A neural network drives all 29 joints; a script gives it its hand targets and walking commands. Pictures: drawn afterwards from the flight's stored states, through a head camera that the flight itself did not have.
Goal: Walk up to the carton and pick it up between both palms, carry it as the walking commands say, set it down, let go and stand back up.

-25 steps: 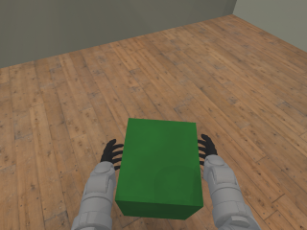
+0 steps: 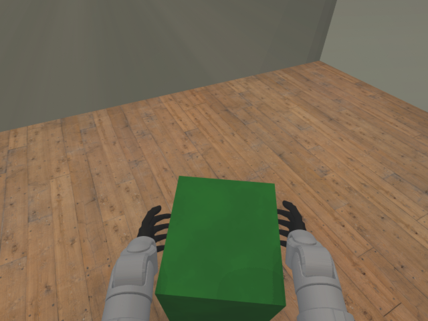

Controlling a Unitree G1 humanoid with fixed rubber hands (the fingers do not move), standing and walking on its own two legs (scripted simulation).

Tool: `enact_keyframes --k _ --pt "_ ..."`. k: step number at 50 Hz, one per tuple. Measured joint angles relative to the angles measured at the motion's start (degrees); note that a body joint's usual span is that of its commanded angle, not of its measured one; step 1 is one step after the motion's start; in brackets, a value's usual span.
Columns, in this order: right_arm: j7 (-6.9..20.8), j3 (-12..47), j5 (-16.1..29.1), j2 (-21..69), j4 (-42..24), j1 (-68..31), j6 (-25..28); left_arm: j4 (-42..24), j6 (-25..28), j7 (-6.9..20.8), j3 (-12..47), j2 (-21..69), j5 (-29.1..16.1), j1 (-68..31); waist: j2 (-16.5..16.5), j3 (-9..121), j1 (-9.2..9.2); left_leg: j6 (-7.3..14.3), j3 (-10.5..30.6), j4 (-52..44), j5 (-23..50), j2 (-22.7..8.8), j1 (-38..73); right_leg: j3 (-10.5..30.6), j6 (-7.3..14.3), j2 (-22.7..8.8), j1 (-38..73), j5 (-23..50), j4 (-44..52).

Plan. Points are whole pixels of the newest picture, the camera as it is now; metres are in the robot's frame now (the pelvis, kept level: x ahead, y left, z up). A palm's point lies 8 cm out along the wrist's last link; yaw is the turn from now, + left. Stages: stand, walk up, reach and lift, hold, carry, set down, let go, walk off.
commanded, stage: reach and lift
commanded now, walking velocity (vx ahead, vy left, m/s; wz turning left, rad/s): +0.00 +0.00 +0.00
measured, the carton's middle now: (220, 254) +0.30 -0.02 -0.04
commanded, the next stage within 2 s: hold in 1.44 s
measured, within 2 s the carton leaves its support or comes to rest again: neither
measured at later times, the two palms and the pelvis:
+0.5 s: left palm (140, 239) +0.30 +0.14 +0.04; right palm (290, 227) +0.30 -0.15 +0.04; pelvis -0.01 +0.00 -0.01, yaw +0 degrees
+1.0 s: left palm (137, 248) +0.28 +0.14 +0.03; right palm (290, 237) +0.28 -0.15 +0.04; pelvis +0.00 +0.00 +0.00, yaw +0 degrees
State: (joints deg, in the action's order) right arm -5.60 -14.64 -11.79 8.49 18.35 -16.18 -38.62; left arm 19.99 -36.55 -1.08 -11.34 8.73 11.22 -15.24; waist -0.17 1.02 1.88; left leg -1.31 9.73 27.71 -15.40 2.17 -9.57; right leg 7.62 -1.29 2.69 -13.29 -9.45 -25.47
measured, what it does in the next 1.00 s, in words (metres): stands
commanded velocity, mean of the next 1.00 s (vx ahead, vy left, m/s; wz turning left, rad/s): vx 0.00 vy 0.00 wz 0.00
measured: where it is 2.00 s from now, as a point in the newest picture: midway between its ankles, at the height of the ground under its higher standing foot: outside the picture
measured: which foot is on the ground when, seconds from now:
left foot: down 0.00-1.00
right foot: down 0.00-1.00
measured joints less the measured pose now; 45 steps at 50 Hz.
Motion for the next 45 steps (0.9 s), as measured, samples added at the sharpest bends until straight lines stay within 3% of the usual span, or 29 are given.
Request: enact_keyframes --k 6,11,17,24,31,36,45 --pt "0.0 -0.8 -0.6 0.1 -0.4 -1.1 -2.5 0.6 -1.9 0.8 -0.8 0.3 1.2 -1.4 0.1 -0.9 0.15 -0.1 0.6 0.4 0.2 0.1 2.0 -0.7 0.1 -0.1 2.2 0.1 -0.2" --pt "0.0 -1.8 -1.4 -0.6 2.9 -4.7 -3.3 4.0 -2.5 1.2 -2.4 0.2 2.8 -5.1 0.4 -1.6 0.04 0.0 0.2 2.4 -0.5 0.4 2.0 -0.6 0.0 -0.1 2.1 -0.7 -2.5" --pt "-0.2 -2.1 -1.6 -2.1 7.6 -9.0 -3.4 8.6 -2.5 1.5 -4.1 -0.6 3.9 -9.6 0.8 -2.3 -0.85 0.0 -0.7 4.7 -1.6 0.3 1.6 -0.2 -0.1 0.1 1.4 -1.8 -5.3" --pt "-0.4 -2.2 -1.6 -1.9 10.0 -9.7 -2.9 8.7 -3.3 1.5 -4.9 -0.8 4.1 -9.5 0.3 -1.8 -1.91 -0.2 -0.9 4.3 -2.1 -0.2 2.4 -0.4 0.2 0.3 2.1 -2.4 -5.0" --pt "-0.4 0.2 0.4 -1.2 4.8 -3.9 -2.8 1.4 -4.5 0.7 -2.1 0.2 2.8 -2.6 0.1 -1.7 -2.69 -0.3 -0.4 1.5 -1.5 -0.8 3.9 -1.0 0.4 0.3 4.1 -1.6 -1.4" --pt "-0.4 1.5 0.6 -0.1 0.3 -0.2 -3.0 -3.2 -5.0 0.3 0.4 -0.3 1.2 1.3 0.0 -1.9 -2.24 -0.2 -0.1 -0.5 -0.8 -0.8 4.8 -1.2 0.4 0.1 5.1 -1.0 0.6" --pt "0.0 3.1 0.6 -0.2 -5.3 2.9 -4.2 -6.6 -5.7 0.4 3.1 -0.6 0.8 2.9 0.2 -2.3 -1.88 0.1 -0.4 -1.8 0.0 -0.6 5.1 -0.9 0.1 -0.3 5.4 -0.4 1.7"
